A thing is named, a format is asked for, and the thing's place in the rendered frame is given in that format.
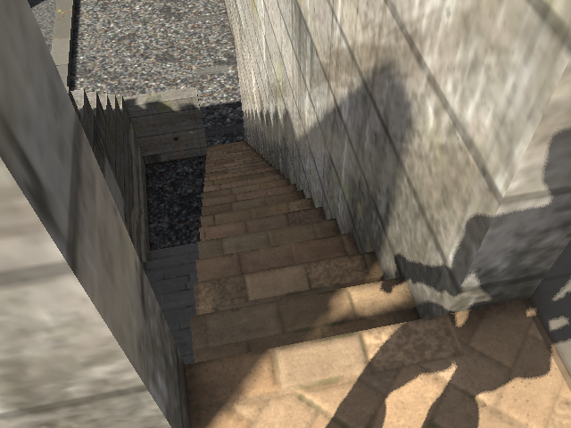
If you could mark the stairs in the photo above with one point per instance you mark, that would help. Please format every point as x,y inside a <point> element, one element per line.
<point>273,271</point>

